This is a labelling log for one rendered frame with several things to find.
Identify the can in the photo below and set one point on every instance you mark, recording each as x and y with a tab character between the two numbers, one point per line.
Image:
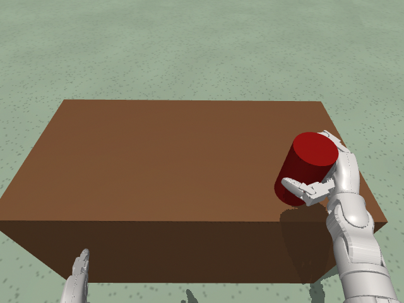
309	159

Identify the right robot arm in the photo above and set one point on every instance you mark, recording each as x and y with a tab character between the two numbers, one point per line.
360	263

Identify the left robot hand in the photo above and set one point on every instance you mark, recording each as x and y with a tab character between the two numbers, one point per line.
76	288

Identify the right robot hand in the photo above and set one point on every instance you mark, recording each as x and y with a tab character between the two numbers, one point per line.
343	177

